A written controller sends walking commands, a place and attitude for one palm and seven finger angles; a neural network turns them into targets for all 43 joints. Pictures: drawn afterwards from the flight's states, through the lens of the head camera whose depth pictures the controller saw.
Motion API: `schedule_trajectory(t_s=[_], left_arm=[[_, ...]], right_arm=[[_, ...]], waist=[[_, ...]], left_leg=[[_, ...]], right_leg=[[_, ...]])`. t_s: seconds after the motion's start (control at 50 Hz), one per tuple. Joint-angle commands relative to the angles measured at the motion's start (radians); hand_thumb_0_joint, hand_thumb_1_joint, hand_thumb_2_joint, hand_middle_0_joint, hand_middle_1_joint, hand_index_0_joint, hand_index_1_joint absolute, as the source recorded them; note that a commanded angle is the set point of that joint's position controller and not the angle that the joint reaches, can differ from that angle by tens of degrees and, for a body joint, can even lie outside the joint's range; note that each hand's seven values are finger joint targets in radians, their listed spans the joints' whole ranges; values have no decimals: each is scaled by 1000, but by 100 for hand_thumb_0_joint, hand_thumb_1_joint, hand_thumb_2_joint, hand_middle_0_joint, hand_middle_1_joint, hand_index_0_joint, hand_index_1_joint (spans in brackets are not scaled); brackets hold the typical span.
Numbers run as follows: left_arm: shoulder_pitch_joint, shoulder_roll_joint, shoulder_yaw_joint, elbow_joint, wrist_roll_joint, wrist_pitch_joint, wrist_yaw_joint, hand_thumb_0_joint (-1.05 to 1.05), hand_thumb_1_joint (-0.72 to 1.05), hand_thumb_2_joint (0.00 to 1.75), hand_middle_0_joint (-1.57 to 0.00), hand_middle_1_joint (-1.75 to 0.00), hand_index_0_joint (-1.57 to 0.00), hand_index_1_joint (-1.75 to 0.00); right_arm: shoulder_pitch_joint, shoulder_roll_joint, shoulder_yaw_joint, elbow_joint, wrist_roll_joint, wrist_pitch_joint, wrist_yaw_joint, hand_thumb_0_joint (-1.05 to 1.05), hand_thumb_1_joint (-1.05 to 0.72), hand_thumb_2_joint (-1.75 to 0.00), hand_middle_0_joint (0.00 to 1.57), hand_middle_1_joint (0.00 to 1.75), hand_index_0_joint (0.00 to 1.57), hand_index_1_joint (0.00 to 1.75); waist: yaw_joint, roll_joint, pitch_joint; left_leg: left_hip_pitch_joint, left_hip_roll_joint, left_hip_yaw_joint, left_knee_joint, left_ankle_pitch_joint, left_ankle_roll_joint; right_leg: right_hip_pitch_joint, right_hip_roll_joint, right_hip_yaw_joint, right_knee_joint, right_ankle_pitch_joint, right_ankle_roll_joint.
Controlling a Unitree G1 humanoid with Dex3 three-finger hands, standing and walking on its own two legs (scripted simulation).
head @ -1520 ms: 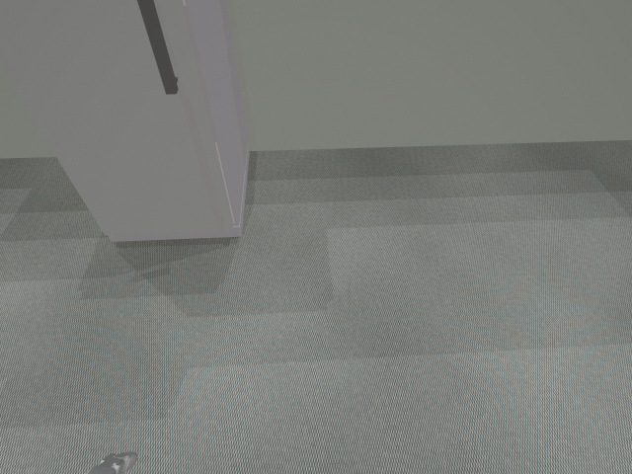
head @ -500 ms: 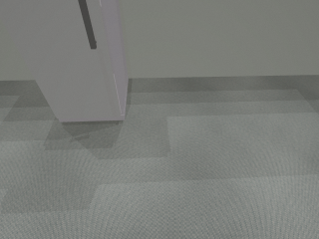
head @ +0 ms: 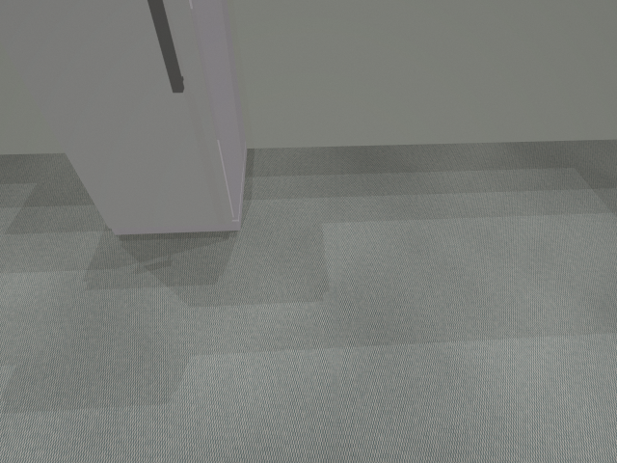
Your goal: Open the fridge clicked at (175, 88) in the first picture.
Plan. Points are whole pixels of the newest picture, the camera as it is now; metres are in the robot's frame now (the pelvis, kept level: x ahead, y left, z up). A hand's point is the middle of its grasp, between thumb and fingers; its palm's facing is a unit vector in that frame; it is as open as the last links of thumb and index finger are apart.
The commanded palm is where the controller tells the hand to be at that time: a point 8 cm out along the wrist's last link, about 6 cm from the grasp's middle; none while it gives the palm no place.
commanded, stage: look at it before walking up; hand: right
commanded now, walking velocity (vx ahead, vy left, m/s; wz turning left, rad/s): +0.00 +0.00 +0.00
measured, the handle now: (159, 5) +1.07 +0.44 +0.16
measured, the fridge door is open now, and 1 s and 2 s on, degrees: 0 0 0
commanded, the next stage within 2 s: walk to a spot facing it in 0.02 s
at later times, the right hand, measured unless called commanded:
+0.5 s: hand out of the picture +0.06 -0.19 -0.18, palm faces -0.14 +0.95 -0.28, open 7.4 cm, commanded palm none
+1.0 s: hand out of the picture +0.12 -0.20 -0.18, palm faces -0.34 +0.91 -0.25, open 7.4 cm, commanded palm none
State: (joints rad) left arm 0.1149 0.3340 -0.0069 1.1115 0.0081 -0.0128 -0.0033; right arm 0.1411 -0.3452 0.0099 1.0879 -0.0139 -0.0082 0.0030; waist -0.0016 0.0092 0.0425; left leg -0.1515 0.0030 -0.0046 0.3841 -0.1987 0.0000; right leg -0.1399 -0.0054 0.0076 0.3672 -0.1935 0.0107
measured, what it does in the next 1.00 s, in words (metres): steps on the spot, turning left: right foot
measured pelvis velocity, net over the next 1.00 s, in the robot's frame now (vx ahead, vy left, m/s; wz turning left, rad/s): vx -0.03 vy -0.02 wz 0.42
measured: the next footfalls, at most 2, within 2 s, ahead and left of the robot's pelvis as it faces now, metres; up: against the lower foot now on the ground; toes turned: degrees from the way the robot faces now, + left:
right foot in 1.00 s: +0.05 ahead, -0.12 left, +0.00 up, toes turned +25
left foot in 1.46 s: -0.09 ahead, +0.11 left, +0.00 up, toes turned +49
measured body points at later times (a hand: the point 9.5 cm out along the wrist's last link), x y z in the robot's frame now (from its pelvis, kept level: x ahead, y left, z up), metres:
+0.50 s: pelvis -0.01 +0.02 -0.03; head +0.02 +0.04 +0.42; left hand +0.03 +0.28 -0.18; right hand +0.07 -0.24 -0.16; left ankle -0.01 +0.11 -0.75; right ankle +0.01 -0.13 -0.74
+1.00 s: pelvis -0.03 -0.02 -0.01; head +0.01 -0.03 +0.43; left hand -0.01 +0.27 -0.13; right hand +0.13 -0.25 -0.16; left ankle -0.01 +0.10 -0.75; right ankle +0.01 -0.14 -0.75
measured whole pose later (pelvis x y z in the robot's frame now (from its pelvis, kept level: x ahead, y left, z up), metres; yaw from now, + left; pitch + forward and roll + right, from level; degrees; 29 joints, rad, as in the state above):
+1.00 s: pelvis -0.03 -0.02 -0.01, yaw +24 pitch +2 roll +0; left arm 0.11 0.23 0.04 0.89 0.00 0.01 0.03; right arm 0.24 -0.26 -0.07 0.90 -0.02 0.05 0.00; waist -0.04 0.04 0.03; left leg -0.38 -0.13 -0.21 0.51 -0.15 0.01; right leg -0.27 -0.01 0.02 0.54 -0.32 0.02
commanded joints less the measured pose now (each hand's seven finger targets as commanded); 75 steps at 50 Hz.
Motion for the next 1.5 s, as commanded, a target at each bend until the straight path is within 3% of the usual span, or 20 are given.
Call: schedule_trajectory(t_s=[0.0,0.28,0.4,0.44,0.48,0.56,0.82,0.92,0.96,0.98,1.0,1.06,1.1,1.16,1.26,1.38,1.4,1.42,1.44,1.48], left_arm=[[-55,209,41,-58,-1,-20,14,0,90,90,-20,-30,-20,-30],[36,113,59,-125,5,20,33,0,90,90,-20,-30,-20,-30],[-12,122,92,-207,11,15,33,0,90,90,-20,-30,-20,-30],[-43,112,97,-226,12,21,32,0,90,90,-20,-30,-20,-30],[-32,5,80,-278,1,36,23,0,90,90,-20,-30,-20,-30],[-5,24,90,-233,7,39,21,0,90,90,-20,-30,-20,-30],[-30,-13,80,-267,-1,31,37,0,90,90,-20,-30,-20,-30],[75,-11,81,-260,-12,19,42,0,90,90,-20,-30,-20,-30],[164,46,90,-249,-10,2,50,0,90,90,-20,-30,-20,-30],[137,139,106,-275,6,2,48,0,90,90,-20,-30,-20,-30],[81,146,104,-299,6,10,44,0,90,90,-20,-30,-20,-30],[-46,44,69,-329,13,0,45,0,90,90,-20,-30,-20,-30],[17,38,72,-313,15,-6,45,0,90,90,-20,-30,-20,-30],[148,51,85,-271,16,-8,43,0,90,90,-20,-30,-20,-30],[222,79,99,-226,22,-13,30,0,90,90,-20,-30,-20,-30],[203,94,103,-196,25,-16,18,0,90,90,-20,-30,-20,-30],[193,74,97,-198,20,-14,12,0,90,90,-20,-30,-20,-30],[191,-1,75,-233,5,-11,1,0,90,90,-20,-30,-20,-30],[38,0,66,-306,17,-10,-2,0,90,90,-20,-30,-20,-30],[-9,19,79,-301,17,-11,-6,0,90,90,-20,-30,-20,-30]], right_arm=[[-43,-200,-43,-61,3,-20,-14,0,-90,-90,20,30,20,30],[37,-88,-54,-135,-3,42,-10,0,-90,-90,20,30,20,30],[100,-22,-77,-198,-5,56,5,0,-90,-90,20,30,20,30],[206,-19,-88,-185,-9,42,9,0,-90,-90,20,30,20,30],[228,-168,-110,-199,-14,19,-11,0,-90,-90,20,30,20,30],[98,-79,-102,-245,-2,21,-20,0,-90,-90,20,30,20,30],[162,-79,-125,-228,-13,28,-21,0,-90,-90,20,30,20,30],[70,-97,-126,-258,-13,44,-16,0,-90,-90,20,30,20,30],[37,-48,-116,-282,-2,47,-8,0,-90,-90,20,30,20,30],[49,8,-108,-305,3,49,6,0,-90,-90,20,30,20,30],[37,-30,-125,-306,-12,51,7,0,-90,-90,20,30,20,30],[93,-33,-138,-260,-22,64,32,0,-90,-90,20,30,20,30],[88,-1,-125,-263,-17,67,36,0,-90,-90,20,30,20,30],[1,20,-112,-290,-11,61,39,0,-90,-90,20,30,20,30],[-96,34,-102,-312,-14,57,60,0,-90,-90,20,30,20,30],[2,50,-104,-273,-14,28,59,0,-90,-90,20,30,20,30],[116,9,-114,-232,-15,16,49,0,-90,-90,20,30,20,30],[231,-124,-140,-197,-22,-1,31,0,-90,-90,20,30,20,30],[327,-196,-149,-176,2,4,17,0,-90,-90,20,30,20,30],[239,-147,-141,-186,-1,-5,0,0,-90,-90,20,30,20,30]], waist=[[-2,-21,-67],[8,-53,-54],[-25,-194,-47],[-78,-114,-71],[-68,318,-31],[-11,98,-47],[-47,121,-133],[4,134,-130],[50,7,-156],[39,-290,-109],[29,-275,-52],[-51,-149,11],[-29,-160,-14],[31,-150,-41],[73,-190,10],[8,-158,-45],[-47,-55,-91],[-98,263,-148],[-164,313,-90],[-119,196,-4]], left_leg=[[-1,116,-109,-75,87,31],[-163,55,-132,126,183,20],[-186,23,-10,460,-277,-10],[-52,35,0,226,-82,-5],[-47,366,-553,-104,327,151],[-83,223,-414,-92,112,162],[45,172,-474,-31,300,194],[-137,117,-507,-15,205,134],[-349,-9,-378,127,-2,42],[-529,-135,-184,378,-281,-11],[-493,-75,-102,624,-339,-45],[-421,-30,-73,880,-177,-66],[-465,-18,-42,850,-163,-76],[-484,12,0,708,-208,-81],[-409,54,61,489,-232,-59],[-75,-1,147,138,-163,-9],[135,16,117,33,-119,20],[400,276,-241,-100,-330,121],[347,419,-539,-181,-240,202],[179,373,-504,-221,-459,222]], right_leg=[[18,-110,97,-63,104,-36],[8,-175,29,37,80,-37],[-96,-359,67,25,245,-167],[-148,-285,-47,235,205,-85],[-436,-29,-88,695,-391,46],[-408,-75,34,785,-174,44],[-340,-29,20,493,-227,57],[-87,12,6,173,-158,22],[162,-111,111,-44,-107,-25],[183,-369,377,-152,-135,-108],[-26,-491,421,-186,-178,-176],[-191,-298,144,-135,-54,-130],[-56,-256,59,-78,102,-131],[92,-299,51,-39,255,-160],[46,-357,31,-134,-161,-150],[-61,-350,-104,46,-169,-77],[-177,-305,-178,228,-185,-23],[-491,-189,-286,545,-364,41],[-676,-116,-158,738,-468,52],[-681,-166,-50,806,-298,43]])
